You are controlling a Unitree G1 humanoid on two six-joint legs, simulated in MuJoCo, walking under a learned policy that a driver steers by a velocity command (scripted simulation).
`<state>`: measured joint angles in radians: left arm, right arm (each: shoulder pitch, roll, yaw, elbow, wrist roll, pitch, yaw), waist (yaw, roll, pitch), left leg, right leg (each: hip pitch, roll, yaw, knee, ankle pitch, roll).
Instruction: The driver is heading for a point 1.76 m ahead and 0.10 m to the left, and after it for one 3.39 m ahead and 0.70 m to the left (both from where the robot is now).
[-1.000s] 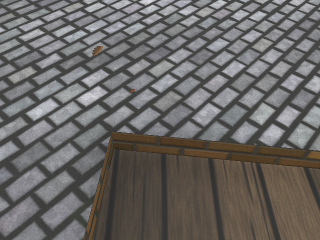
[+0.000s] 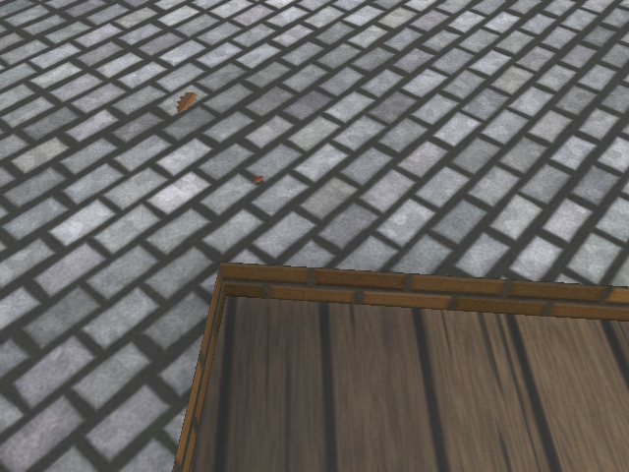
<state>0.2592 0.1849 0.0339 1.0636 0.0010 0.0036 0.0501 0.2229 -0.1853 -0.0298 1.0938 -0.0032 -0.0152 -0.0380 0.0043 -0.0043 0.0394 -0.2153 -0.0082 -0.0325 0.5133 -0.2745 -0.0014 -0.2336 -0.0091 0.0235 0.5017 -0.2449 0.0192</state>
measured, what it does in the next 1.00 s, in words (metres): walks ahead: left foot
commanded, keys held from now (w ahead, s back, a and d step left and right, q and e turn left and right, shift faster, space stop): w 1.00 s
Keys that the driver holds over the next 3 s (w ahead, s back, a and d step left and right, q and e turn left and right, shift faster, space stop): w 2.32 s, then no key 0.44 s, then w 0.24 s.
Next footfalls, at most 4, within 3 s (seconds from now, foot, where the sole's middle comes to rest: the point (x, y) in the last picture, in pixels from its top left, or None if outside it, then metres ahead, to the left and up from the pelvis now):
0.68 left None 0.40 0.09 -0.77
1.24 right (369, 393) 0.69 -0.10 -0.77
1.90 left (293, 217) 1.10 0.09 -0.63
2.50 right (351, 131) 1.45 -0.07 -0.63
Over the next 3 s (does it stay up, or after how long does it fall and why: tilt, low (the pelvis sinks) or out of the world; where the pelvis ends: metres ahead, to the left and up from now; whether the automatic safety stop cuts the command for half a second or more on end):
stays up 1.41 0.03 0.13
